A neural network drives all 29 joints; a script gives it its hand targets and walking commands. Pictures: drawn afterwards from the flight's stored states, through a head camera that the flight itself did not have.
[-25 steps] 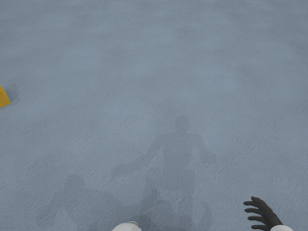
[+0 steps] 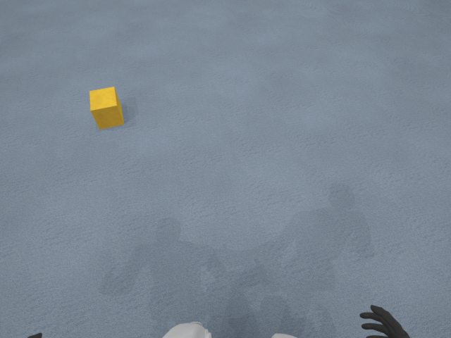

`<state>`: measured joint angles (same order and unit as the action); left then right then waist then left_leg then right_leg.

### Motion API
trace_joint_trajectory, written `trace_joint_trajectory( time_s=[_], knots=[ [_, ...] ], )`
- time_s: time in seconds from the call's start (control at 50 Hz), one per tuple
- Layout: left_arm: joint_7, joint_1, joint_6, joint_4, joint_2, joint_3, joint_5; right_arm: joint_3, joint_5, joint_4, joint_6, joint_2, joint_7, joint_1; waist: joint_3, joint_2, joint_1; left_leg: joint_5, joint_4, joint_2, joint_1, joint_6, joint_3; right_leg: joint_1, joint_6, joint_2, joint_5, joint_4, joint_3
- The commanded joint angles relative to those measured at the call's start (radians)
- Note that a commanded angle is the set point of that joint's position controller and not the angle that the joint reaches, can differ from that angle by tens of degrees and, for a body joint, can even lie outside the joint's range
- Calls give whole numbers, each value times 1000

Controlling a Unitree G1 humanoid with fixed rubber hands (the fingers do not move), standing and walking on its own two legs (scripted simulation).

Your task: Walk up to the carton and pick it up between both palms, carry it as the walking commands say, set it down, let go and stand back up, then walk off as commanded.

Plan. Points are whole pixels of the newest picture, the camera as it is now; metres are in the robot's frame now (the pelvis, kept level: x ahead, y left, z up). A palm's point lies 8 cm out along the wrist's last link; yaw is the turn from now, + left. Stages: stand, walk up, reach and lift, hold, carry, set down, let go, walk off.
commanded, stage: walk up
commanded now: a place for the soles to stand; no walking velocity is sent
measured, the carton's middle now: (107, 107) +1.47 +0.69 -0.67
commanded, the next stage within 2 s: none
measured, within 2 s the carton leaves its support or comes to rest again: neither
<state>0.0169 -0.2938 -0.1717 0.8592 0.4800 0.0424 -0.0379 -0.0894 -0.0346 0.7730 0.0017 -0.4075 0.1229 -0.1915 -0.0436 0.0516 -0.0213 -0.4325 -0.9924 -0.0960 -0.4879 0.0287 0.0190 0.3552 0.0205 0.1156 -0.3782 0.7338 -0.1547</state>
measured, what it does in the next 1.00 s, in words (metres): walks ahead, turning left: left foot, then right foot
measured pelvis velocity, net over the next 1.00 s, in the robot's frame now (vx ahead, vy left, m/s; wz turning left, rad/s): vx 0.37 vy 0.21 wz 0.43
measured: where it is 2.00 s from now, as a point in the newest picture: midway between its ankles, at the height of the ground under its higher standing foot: (135, 218)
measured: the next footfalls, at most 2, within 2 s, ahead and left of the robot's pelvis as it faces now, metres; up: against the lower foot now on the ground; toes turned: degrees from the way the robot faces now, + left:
left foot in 0.14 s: +0.19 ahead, +0.17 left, +0.00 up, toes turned +14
right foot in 0.52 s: +0.42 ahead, +0.01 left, +0.00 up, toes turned +8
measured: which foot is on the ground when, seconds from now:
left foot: up 0.00-0.12, down 0.14-0.56, up 0.58-0.80, down 0.82-1.00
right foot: down 0.00-0.18, up 0.20-0.50, down 0.52-0.86, up 0.88-1.00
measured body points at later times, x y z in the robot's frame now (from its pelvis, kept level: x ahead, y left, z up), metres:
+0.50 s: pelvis +0.21 +0.09 +0.00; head +0.23 +0.09 +0.45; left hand +0.23 +0.44 -0.09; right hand +0.37 -0.21 -0.10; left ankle +0.16 +0.16 -0.71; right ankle +0.36 +0.00 -0.70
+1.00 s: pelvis +0.37 +0.21 +0.00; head +0.37 +0.22 +0.45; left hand +0.29 +0.57 -0.10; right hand +0.63 -0.06 -0.07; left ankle +0.39 +0.32 -0.71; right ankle +0.42 +0.08 -0.66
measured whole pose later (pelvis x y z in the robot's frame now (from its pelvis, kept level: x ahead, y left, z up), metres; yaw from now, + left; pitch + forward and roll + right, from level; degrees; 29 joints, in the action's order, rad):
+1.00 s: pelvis +0.37 +0.21 +0.00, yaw +24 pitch -2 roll +1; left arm -0.04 -0.26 -0.08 0.92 0.52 0.06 -0.01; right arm -0.10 0.00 0.85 0.09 -0.47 0.05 -0.20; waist -0.02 -0.05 0.00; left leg -0.29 -0.72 -0.01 -0.40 0.07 -0.11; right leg 0.49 -0.01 0.13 -0.42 1.14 -0.04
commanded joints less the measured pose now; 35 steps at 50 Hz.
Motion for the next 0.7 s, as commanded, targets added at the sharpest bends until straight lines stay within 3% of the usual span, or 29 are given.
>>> trace_joint_trajectory(
  time_s=[0.0,0.04,0.08,0.1,0.12,0.14,0.16,0.18,0.2,0.22,0.24,0.26,0.3,0.34,0.36,0.4,0.42,0.46,0.48,0.5,0.52,0.54,0.56,0.58,0.6,0.64,0.68],
  knots=[
    [19,-91,-5,-32,322,106,13,-68,11,-101,52,-251,-4,199,87,-126,111,-6,-41,188,-390,-45,93,-444,-284,397,207,-401,399],
    [16,-64,5,-34,336,112,9,-63,18,-97,47,-225,15,218,35,-221,106,-12,82,195,-306,-29,44,-377,-240,346,336,-365,201],
    [9,-39,15,-34,339,114,9,-56,28,-86,42,-191,28,241,17,-249,90,75,236,186,-177,1,-12,-307,-211,317,296,-379,81],
    [1,1,22,-43,342,117,18,-59,29,-66,44,-202,33,207,24,-219,66,114,313,166,-48,4,-69,-236,-188,295,225,-366,19],
    [-3,38,25,-53,315,108,20,-63,31,-22,46,-197,32,144,21,-184,19,218,366,123,121,12,-125,-124,-155,254,211,-298,-78],
    [-3,39,30,-57,294,97,21,-81,23,23,48,-223,23,28,53,-81,-53,226,386,59,322,17,-182,-20,-141,214,286,-120,-146],
    [-10,28,32,-59,248,80,34,-101,24,61,54,-282,7,-125,139,57,-137,65,454,54,541,76,-58,130,-89,119,303,177,-193],
    [-16,46,29,-118,190,53,48,-132,28,58,46,-403,-8,-225,183,302,-179,-70,573,257,692,217,411,397,-19,10,202,516,-156],
    [-19,100,27,-131,212,47,49,-123,56,42,49,-391,-20,-215,214,190,-155,-39,704,396,700,278,649,482,-27,-21,-98,582,38],
    [-15,129,29,-112,251,55,42,-116,84,24,51,-365,-36,-175,207,-26,-127,49,682,442,666,278,622,485,-42,36,-67,596,118],
    [-11,110,30,-85,243,54,34,-103,81,5,51,-334,-50,-124,146,-57,-82,154,647,428,586,274,534,489,-48,68,-53,573,124],
    [-9,73,28,-75,241,57,34,-98,70,1,57,-319,-60,-98,107,-22,-52,269,605,397,479,266,437,449,-42,100,-52,487,137],
    [-15,8,33,-39,239,51,35,-73,50,-19,70,-292,-66,-43,88,44,-30,391,578,343,378,244,338,328,-34,98,-77,352,143],
    [-25,21,38,-45,234,53,33,-68,44,-33,78,-291,-62,-64,74,36,-43,334,597,342,342,262,350,297,-33,83,-86,265,123],
    [-30,35,36,-46,225,54,34,-68,38,-31,85,-296,-60,-65,53,77,-44,304,618,336,315,269,338,290,-37,80,-44,218,120],
    [-34,65,33,-56,225,56,22,-73,37,-42,91,-300,-59,-56,34,72,-44,217,624,350,279,266,378,268,-41,73,27,152,112],
    [-39,78,29,-60,227,64,24,-73,34,-49,93,-297,-56,-48,24,70,-42,174,638,328,219,255,351,216,-45,63,78,111,103],
    [-47,60,22,-57,214,68,18,-69,29,-67,89,-288,-57,1,34,80,-18,101,594,312,146,237,323,106,-55,28,112,48,87],
    [-48,48,15,-47,216,78,16,-64,30,-65,89,-276,-56,3,25,26,9,92,547,288,71,221,308,14,-60,2,163,-15,72],
    [-47,-4,10,-39,223,87,14,-55,30,-67,89,-262,-54,32,37,-1,60,131,449,241,-36,182,234,-161,-79,-25,155,-96,77],
    [-36,-120,6,-13,265,105,7,-36,29,-81,98,-211,-56,47,83,-98,134,273,223,159,-208,120,152,-391,-139,21,-2,-174,196],
    [-25,-238,3,-15,373,136,10,-22,35,-94,107,-165,-66,16,196,-346,196,185,-214,24,-385,37,30,-577,-282,361,-283,-389,702],
    [-20,-214,6,-30,376,126,30,-27,30,-75,106,-233,-81,34,168,-264,160,-78,-297,33,-444,11,79,-551,-316,430,-263,-466,848],
    [-21,-120,13,-46,339,120,36,-34,25,-48,101,-267,-84,41,97,-161,123,-36,-311,108,-440,7,106,-446,-321,421,-258,-472,730],
    [-18,-72,22,-57,303,110,35,-36,28,-28,97,-276,-80,35,61,-118,107,-4,-287,153,-407,-10,108,-374,-312,390,-223,-462,631],
    [-20,16,26,-67,280,108,29,-44,24,17,86,-274,-62,-5,10,-129,63,-8,-109,213,-299,-22,86,-200,-274,346,-208,-482,445],
    [-31,43,29,-72,301,113,19,-53,19,35,74,-258,-39,-32,20,-216,41,-7,20,209,-145,-27,16,-54,-266,308,-247,-480,319]
  ],
)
